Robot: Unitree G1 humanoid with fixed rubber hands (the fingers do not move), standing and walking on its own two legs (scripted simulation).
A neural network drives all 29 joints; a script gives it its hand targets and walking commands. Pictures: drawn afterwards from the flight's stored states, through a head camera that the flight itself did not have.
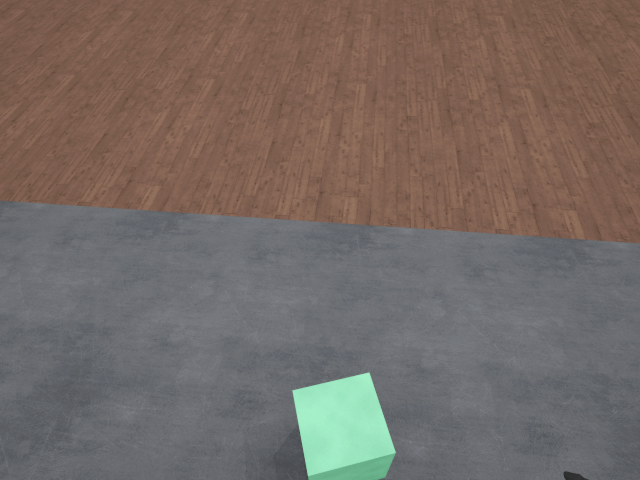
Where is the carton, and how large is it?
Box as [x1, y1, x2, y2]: [292, 373, 395, 479]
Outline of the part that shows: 369,373 292,390 309,479 378,479 385,476 395,452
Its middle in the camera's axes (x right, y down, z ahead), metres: +0.06 +0.54 +1.05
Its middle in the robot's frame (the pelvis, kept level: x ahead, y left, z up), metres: +0.38 -0.02 -0.66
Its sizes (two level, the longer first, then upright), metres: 0.210 0.200 0.250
